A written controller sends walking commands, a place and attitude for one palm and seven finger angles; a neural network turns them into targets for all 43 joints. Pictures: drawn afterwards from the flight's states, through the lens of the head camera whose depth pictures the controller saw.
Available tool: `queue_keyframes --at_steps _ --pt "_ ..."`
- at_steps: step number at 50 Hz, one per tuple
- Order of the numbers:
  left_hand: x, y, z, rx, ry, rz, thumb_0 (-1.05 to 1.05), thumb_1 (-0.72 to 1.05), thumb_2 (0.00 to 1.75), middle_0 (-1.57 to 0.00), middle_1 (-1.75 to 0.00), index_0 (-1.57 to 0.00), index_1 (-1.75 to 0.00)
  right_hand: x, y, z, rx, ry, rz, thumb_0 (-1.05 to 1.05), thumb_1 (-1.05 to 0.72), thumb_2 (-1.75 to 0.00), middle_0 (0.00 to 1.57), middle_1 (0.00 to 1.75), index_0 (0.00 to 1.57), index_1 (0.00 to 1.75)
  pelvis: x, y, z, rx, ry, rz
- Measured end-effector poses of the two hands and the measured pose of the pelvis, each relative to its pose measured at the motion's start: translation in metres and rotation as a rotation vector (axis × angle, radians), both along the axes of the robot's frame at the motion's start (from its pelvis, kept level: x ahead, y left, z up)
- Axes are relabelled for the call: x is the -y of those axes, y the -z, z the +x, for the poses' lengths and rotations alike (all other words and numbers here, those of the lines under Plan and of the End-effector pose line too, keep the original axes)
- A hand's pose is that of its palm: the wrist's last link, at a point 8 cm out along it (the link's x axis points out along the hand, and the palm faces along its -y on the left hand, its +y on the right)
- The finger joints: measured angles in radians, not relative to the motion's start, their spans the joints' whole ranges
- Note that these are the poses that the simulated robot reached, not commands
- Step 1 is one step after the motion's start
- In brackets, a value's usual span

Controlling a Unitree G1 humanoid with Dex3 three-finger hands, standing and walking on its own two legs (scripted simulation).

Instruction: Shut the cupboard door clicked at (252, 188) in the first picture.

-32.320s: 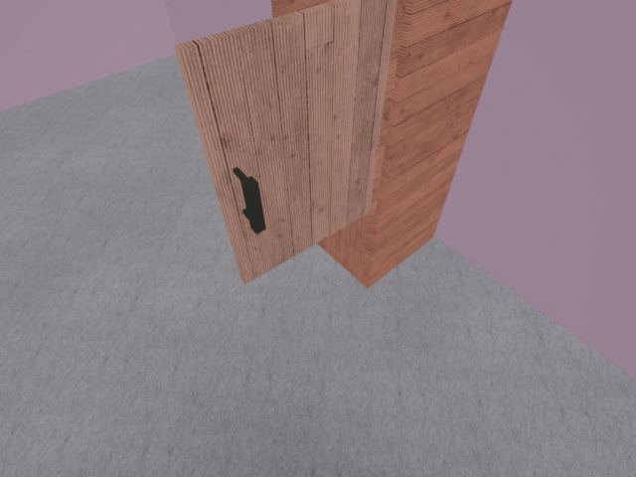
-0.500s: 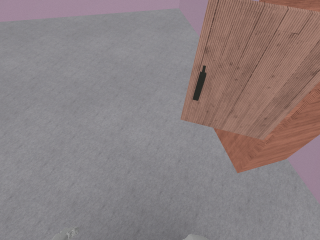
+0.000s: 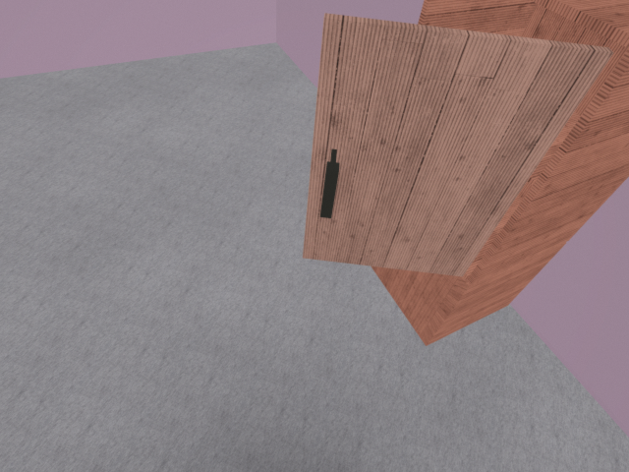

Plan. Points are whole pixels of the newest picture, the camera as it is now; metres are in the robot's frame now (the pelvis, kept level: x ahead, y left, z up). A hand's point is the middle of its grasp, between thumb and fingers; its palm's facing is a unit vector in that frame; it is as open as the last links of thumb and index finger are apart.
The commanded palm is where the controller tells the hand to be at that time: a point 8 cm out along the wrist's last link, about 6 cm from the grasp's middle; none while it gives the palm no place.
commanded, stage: take the last steps up to it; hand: left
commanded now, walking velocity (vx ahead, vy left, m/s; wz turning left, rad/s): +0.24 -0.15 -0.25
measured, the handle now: (329, 183) +0.64 +0.00 -0.04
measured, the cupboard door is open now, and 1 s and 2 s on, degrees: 59 59 59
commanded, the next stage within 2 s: come to a stop and stand still in 0.46 s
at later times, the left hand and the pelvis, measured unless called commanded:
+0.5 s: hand (252, 442) +0.19 +0.09 -0.16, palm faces -0.10 -0.98 -0.19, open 7.4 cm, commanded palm none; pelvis +0.10 -0.08 +0.00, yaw -4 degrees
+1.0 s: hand (272, 434) +0.20 +0.06 -0.16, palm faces -0.04 -0.97 -0.25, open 7.4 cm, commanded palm none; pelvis +0.16 -0.13 +0.01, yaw -4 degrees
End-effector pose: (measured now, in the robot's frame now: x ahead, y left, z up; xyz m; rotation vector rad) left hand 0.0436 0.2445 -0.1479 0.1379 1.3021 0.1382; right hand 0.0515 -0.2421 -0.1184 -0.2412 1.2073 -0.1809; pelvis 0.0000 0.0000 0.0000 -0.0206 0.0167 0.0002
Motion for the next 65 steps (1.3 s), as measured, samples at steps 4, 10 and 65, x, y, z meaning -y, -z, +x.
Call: queue_keyframes --at_steps 4,10,65 --pt "0.000 -0.008 0.017 -0.004 0.032 -0.021 0.01 0.91 0.90 -0.20 -0.30 -0.19 -0.29 -0.001 -0.011 -0.018 -0.042 0.035 -0.002 0.00 -0.90 -0.89 0.21 0.30 0.20 0.30 0.003 -0.011 0.011 0.000 0.021 -0.013" --pt "0.016 -0.018 0.062 0.017 0.103 -0.021 0.01 0.91 0.90 -0.20 -0.30 -0.19 -0.29 0.016 -0.014 -0.050 -0.140 0.128 0.002 0.00 -0.90 -0.89 0.21 0.30 0.20 0.30 0.018 -0.017 0.030 -0.003 0.066 -0.019" --pt "0.084 -0.008 0.145 0.030 0.088 0.086 0.01 0.91 0.90 -0.21 -0.30 -0.20 -0.29 0.089 0.012 0.124 0.033 0.089 0.030 0.01 -0.90 -0.89 0.20 0.30 0.19 0.30 0.081 0.004 0.134 0.053 0.079 0.017"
